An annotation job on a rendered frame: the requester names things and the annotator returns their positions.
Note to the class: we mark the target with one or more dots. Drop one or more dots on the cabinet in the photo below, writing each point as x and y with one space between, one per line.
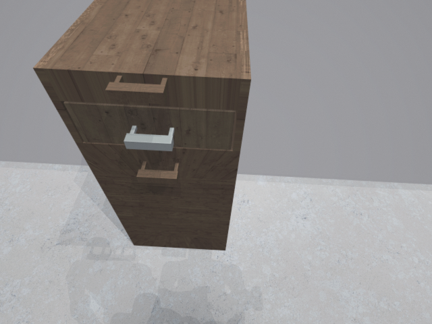
199 50

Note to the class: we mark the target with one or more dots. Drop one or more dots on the handle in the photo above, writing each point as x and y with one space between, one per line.
157 176
136 93
149 141

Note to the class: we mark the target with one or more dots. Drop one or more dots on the drawer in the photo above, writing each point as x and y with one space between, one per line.
194 128

